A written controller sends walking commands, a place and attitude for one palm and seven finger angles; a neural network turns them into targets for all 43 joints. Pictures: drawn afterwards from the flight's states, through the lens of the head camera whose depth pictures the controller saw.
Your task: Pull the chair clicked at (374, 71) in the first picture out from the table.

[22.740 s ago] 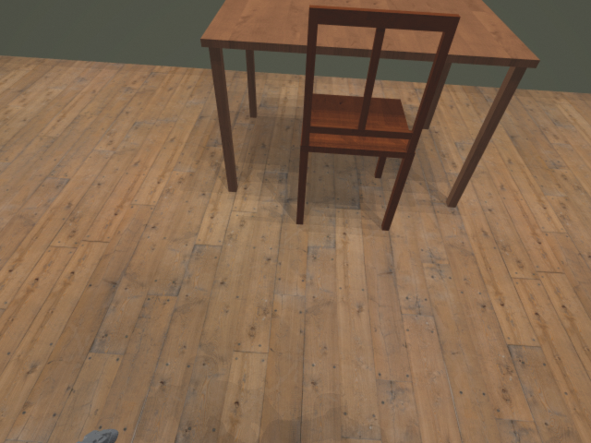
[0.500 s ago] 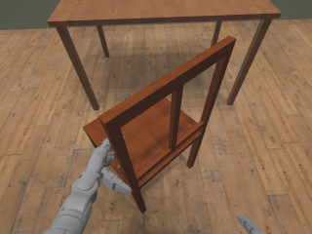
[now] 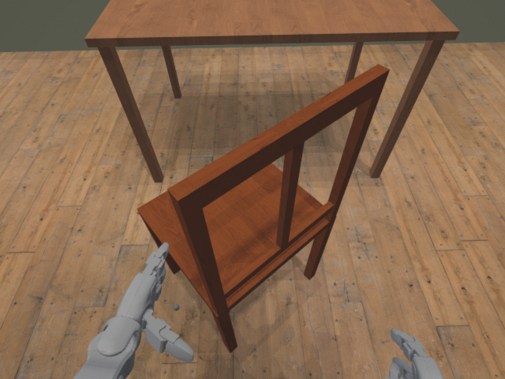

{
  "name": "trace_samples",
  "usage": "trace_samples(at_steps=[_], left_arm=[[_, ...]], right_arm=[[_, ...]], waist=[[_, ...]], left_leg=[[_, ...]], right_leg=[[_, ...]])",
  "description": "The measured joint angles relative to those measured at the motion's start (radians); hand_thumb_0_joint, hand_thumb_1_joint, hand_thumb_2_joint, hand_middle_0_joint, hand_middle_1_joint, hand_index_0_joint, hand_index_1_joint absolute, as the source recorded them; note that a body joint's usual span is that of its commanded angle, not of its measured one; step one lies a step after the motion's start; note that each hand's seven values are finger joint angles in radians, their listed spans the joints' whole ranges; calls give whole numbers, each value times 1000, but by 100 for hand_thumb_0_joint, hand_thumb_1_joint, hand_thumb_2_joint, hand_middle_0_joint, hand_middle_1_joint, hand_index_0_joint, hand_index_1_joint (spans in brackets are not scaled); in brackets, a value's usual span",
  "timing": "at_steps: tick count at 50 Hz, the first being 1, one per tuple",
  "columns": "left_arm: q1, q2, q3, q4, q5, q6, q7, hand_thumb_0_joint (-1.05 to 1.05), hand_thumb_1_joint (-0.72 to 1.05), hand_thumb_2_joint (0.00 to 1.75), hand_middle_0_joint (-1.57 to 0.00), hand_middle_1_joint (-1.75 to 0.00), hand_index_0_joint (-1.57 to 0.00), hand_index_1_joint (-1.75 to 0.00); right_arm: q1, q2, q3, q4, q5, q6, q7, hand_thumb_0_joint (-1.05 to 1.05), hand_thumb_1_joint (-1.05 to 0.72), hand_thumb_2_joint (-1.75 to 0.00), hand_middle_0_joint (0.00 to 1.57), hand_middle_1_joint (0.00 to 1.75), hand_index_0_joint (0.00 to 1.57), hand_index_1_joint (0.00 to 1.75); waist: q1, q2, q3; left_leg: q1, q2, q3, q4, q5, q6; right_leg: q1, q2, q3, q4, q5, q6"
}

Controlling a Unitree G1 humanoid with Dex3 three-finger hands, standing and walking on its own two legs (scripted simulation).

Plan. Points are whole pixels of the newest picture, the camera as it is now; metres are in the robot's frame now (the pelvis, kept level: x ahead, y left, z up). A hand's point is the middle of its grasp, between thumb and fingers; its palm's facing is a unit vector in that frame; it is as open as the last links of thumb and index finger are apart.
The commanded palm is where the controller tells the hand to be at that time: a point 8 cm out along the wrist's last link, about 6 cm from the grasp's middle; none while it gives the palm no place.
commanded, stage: draw the fingers out of the gap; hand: left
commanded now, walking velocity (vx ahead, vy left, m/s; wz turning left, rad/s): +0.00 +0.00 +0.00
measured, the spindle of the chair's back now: (287, 202) +0.45 -0.07 -0.04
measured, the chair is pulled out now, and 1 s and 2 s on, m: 0.51 0.51 0.51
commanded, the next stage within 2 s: draw the hand back to the body in 0.50 s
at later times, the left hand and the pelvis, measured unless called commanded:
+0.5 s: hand (176, 362) +0.17 +0.12 -0.03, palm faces -0.18 -0.97 -0.15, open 17.5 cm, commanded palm +0.15 +0.16 -0.02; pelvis -0.01 +0.00 -0.01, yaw +1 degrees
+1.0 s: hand (146, 352) +0.17 +0.14 +0.03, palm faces -0.01 -1.00 -0.09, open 17.5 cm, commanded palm +0.14 +0.21 +0.06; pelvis -0.02 -0.01 -0.04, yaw +1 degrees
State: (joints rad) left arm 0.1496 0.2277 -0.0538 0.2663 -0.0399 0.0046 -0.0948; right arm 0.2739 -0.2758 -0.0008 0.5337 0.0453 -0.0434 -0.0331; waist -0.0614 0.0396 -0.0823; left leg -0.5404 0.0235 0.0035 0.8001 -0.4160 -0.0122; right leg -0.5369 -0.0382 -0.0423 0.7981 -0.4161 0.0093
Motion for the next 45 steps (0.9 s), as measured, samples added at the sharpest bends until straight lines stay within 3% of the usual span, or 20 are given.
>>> trace_samples(at_steps=[10, 21, 32, 34, 38, 43, 45], left_arm=[[121, -13, -65, -155, 18, 17, 29, -2, -54, 20, -1, 0, -1, 0], [240, -16, -82, -273, 32, 75, 38, -1, -54, 20, -1, 0, -1, 0], [388, -26, -123, -415, 58, 76, 64, -1, -54, 20, -1, 0, -1, 0], [411, -42, -106, -441, -16, 27, 72, -2, -54, 20, -1, 0, -1, 0], [418, -67, -44, -506, -95, -135, 93, -2, -54, 20, -1, 0, -1, 0], [387, -75, 46, -535, -114, -369, 90, -2, -54, 20, -1, 0, -1, 0], [379, -70, 62, -527, -112, -393, 60, -1, -55, 20, 0, 0, 0, 0]], right_arm=[[-34, 16, 17, -28, -6, -42, -18, 1, -90, -90, 21, 30, 20, 30], [-29, 27, 28, -72, -5, -37, -21, 1, -90, -90, 21, 30, 20, 30], [-9, 31, 16, -93, -6, -42, -35, 1, -90, -90, 21, 30, 20, 30], [-10, 36, 16, -89, -8, -60, -41, 1, -90, -90, 21, 30, 20, 30], [-12, 52, 9, -61, -8, -97, -43, 1, -90, -90, 21, 30, 20, 30], [-36, 67, -5, -18, -11, -111, -12, 1, -90, -90, 21, 30, 20, 30], [-51, 68, -7, -12, -6, -98, -3, 1, -90, -90, 21, 30, 20, 30]], waist=[[17, 3, 5], [15, 8, -16], [20, 9, -26], [21, 5, -26], [40, -10, -26], [60, -9, -44], [63, -1, -36]], left_leg=[[-31, -11, -17, 51, -11, 4], [-57, -11, -22, 92, -26, 4], [-96, -12, -30, 139, -44, 2], [-112, -10, -33, 155, -49, -1], [-154, -3, -42, 199, -64, -8], [-230, 5, -53, 270, -89, -17], [-244, 7, -54, 292, -98, -18]], right_leg=[[-19, -12, -16, 44, -15, 3], [-41, -13, -19, 82, -29, 2], [-78, -14, -25, 128, -50, 0], [-92, -12, -27, 141, -55, -2], [-130, -6, -35, 181, -69, -9], [-201, 1, -42, 246, -91, -16], [-216, 3, -42, 266, -99, -17]])
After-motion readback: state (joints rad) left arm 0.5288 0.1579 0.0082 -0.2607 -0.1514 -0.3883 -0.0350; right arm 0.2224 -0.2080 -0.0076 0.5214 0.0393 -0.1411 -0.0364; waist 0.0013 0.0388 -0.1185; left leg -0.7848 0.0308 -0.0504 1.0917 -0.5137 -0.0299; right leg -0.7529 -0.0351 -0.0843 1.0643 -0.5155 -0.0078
